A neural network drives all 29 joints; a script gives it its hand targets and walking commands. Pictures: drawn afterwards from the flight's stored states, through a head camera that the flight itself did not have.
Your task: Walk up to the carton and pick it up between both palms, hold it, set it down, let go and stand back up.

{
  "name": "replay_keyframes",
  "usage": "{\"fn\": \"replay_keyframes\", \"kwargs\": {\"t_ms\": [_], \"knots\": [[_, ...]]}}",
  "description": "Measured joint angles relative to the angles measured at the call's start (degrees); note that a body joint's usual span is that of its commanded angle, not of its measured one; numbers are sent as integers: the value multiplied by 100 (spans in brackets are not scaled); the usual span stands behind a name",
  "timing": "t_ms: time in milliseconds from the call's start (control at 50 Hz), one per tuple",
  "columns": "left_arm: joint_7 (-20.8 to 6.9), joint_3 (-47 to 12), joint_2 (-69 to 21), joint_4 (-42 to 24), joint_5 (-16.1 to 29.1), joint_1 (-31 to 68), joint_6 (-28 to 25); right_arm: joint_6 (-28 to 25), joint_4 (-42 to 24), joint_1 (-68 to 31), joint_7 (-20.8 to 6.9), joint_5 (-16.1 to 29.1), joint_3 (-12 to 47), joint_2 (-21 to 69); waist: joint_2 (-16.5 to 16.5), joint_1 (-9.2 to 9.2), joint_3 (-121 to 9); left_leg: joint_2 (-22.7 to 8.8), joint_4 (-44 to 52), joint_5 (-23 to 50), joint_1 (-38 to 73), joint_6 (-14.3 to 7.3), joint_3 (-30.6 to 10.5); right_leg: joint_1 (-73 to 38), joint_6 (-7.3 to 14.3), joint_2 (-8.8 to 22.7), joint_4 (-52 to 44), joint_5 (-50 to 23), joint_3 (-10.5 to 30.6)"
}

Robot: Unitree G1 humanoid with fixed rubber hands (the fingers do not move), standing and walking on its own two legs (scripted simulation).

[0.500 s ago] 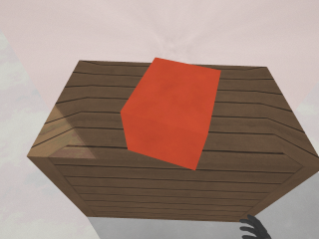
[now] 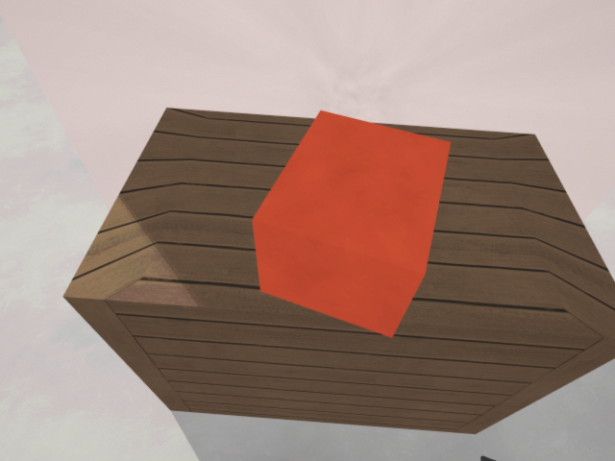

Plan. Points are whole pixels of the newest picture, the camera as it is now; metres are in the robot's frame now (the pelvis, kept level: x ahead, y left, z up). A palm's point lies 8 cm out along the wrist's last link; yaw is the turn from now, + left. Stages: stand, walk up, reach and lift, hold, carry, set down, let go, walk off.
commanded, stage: walk up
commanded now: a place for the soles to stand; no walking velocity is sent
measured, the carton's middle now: (354, 217) +0.47 -0.06 +0.02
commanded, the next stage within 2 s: reach and lift in 1.34 s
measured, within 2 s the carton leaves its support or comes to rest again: neither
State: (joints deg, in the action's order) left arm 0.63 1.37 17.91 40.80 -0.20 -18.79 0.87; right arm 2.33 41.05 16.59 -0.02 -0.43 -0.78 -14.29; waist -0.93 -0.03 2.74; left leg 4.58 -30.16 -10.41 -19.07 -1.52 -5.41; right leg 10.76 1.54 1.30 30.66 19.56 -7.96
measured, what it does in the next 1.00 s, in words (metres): stands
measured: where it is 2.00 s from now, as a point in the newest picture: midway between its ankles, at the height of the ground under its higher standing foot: outside the picture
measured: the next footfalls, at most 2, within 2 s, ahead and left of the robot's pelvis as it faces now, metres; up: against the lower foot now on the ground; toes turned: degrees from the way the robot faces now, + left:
none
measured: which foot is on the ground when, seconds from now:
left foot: down 0.00-1.00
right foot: down 0.00-1.00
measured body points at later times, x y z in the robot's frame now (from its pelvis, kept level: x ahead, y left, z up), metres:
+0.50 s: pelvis +0.02 -0.01 +0.00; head +0.03 +0.00 +0.45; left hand +0.06 +0.27 -0.13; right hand +0.12 -0.25 -0.12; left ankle +0.06 +0.10 -0.73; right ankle -0.03 -0.10 -0.73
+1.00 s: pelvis +0.03 -0.02 +0.00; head +0.04 -0.02 +0.45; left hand +0.07 +0.24 -0.13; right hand +0.12 -0.27 -0.13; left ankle +0.06 +0.10 -0.73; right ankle -0.03 -0.10 -0.73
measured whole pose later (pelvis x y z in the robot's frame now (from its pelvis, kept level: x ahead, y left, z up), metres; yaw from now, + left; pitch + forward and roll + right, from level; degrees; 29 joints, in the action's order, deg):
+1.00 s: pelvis +0.03 -0.02 +0.00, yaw +1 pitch -3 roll +0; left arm 0.6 -0.5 15.2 46.4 -1.1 -19.0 0.9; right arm 0.8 47.1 13.9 1.2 -0.5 0.2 -14.2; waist -0.3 0.8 3.7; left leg 3.8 -31.0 -13.9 -13.9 -0.2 -6.3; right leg 4.3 2.7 0.1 29.1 22.0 -7.9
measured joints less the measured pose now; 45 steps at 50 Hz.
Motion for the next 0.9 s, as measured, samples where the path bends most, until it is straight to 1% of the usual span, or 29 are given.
{"fn": "replay_keyframes", "kwargs": {"t_ms": [100,260,320,400,500,600,680,780,900], "knots": [[14,-77,-123,168,-46,-211,-48,-46,78,36,-39,-13,-44,-61,95,23,-20,-13,-43,-53,41,24,-66,-109,16,-33,-67,15,-55],[7,-105,-202,118,-71,-110,18,-38,82,-94,6,-61,-81,-51,139,64,94,46,-263,-192,68,-7,-113,-193,-21,19,98,158,-119],[7,-76,-167,77,-78,-42,59,-57,110,-123,15,-73,-67,-29,106,90,85,77,-284,-231,87,-26,-122,-212,-41,51,136,196,-135],[-19,-23,-92,162,-60,-51,106,-126,177,-91,44,-95,-23,84,-40,146,-31,73,-147,-199,160,-20,-57,-235,-27,39,60,226,-13],[-12,-66,-111,431,-42,-208,-19,-183,290,-27,58,2,34,158,-52,93,-139,19,113,-128,289,32,-103,-384,14,-46,-272,70,7],[-42,-136,-182,606,-83,-262,-65,-206,408,7,55,-9,28,89,21,93,-85,-9,37,-218,308,66,-152,-470,52,-90,-318,108,-37],[-18,-175,-232,619,-97,-233,-29,-183,475,-22,96,-4,-6,11,93,115,16,-17,-70,-307,346,77,-160,-532,62,-101,-253,183,-49],[1,-180,-245,583,-79,-177,-2,-173,549,-103,132,-26,27,-25,96,151,75,-42,-120,-366,406,102,-122,-568,83,-112,-177,243,-16],[10,-196,-279,583,-119,-79,13,-128,588,-205,136,-8,70,8,90,126,89,-60,-132,-378,450,123,-125,-617,105,-127,-170,253,-28]]}}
